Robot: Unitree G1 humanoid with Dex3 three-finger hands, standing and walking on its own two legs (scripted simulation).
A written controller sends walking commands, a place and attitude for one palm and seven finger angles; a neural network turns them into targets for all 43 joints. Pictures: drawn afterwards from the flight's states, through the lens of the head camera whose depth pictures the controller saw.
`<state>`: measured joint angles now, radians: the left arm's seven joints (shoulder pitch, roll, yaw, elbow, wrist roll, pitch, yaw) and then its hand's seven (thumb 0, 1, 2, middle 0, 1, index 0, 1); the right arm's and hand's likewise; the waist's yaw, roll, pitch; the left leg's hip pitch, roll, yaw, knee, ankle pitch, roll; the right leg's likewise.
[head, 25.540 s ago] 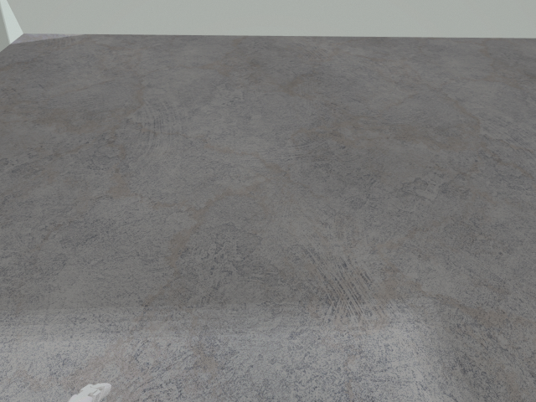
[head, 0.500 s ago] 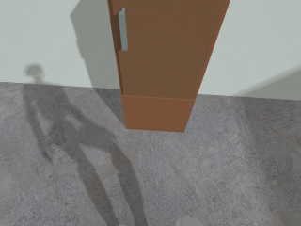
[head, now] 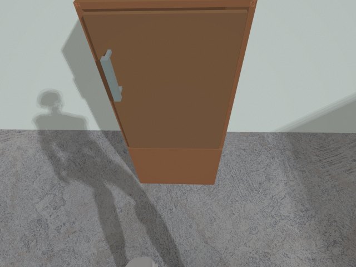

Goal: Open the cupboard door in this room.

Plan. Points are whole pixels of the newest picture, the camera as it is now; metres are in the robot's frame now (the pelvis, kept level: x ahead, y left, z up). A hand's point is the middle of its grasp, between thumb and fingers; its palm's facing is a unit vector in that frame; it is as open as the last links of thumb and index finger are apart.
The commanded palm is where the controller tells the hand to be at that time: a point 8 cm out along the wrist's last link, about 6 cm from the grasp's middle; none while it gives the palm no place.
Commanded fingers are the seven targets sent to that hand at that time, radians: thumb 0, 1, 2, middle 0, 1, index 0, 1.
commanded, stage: come to a stop and stand still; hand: left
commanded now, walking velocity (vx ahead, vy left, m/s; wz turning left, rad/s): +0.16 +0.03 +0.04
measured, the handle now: (113, 76) +0.62 +0.23 +0.07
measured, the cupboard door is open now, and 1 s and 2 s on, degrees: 0 0 0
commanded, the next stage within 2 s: look again from close up in 1.44 s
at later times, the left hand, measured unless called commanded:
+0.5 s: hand out of the picture +0.09 +0.21 -0.18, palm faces +0.02 -0.97 -0.23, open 7.3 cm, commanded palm none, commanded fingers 0.00 0.90 0.90 -0.20 -0.30 -0.20 -0.30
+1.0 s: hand out of the picture +0.06 +0.12 -0.18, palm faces +0.05 -0.98 -0.19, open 7.2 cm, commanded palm none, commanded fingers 0.00 0.90 0.90 -0.20 -0.30 -0.20 -0.30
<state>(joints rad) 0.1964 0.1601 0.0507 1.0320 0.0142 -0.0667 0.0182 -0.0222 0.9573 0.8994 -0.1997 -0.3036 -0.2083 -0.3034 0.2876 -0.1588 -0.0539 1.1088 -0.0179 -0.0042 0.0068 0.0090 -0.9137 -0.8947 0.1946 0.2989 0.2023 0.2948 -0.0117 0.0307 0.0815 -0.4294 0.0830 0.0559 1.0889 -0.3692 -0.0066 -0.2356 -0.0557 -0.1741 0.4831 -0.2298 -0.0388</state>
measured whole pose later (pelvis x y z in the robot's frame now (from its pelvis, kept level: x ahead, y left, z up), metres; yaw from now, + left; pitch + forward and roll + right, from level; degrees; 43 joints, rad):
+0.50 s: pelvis +0.06 +0.02 +0.00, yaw -2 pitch +0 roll +0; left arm 0.20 0.20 0.06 1.04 0.02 0.04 0.03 0.00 0.91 0.90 -0.20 -0.30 -0.20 -0.30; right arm 0.07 -0.14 -0.05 1.01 -0.02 0.00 -0.04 -0.01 -0.93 -0.89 0.20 0.30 0.21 0.30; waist 0.02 -0.02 0.13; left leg -0.28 0.08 0.13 0.47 -0.18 0.00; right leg -0.42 -0.04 -0.01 1.03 -0.49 0.04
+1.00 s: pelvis +0.01 -0.06 +0.00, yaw +1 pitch -1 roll +0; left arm 0.19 0.17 0.03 1.05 0.01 0.00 0.03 0.00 0.93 0.90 -0.20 -0.30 -0.21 -0.30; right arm 0.26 -0.15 -0.03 1.12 -0.01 0.02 -0.02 0.01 -0.91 -0.89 0.19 0.30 0.20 0.29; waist 0.00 -0.01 0.05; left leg -0.15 0.03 0.02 0.48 -0.34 -0.01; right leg -0.29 0.00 -0.13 0.50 -0.20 -0.06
